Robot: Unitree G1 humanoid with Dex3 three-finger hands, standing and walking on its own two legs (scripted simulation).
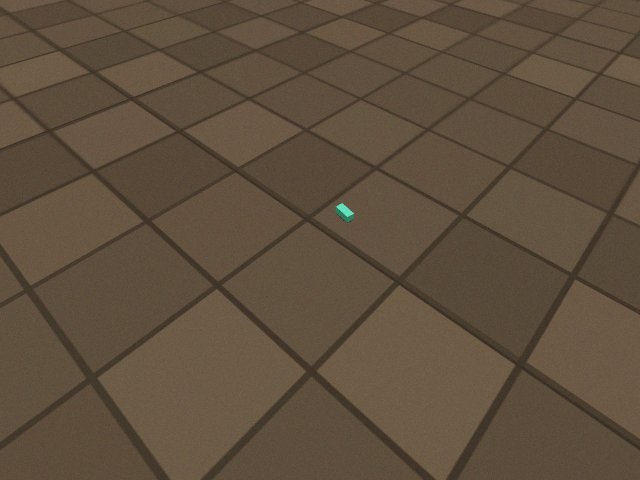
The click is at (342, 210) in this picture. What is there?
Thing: small brick
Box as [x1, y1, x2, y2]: [335, 203, 353, 221]
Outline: 336,206 335,211 344,220 348,221 353,218 353,213 342,203
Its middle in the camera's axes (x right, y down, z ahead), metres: +0.11 -0.12 +1.77
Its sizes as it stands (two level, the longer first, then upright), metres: 0.083 0.039 0.036
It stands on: the floor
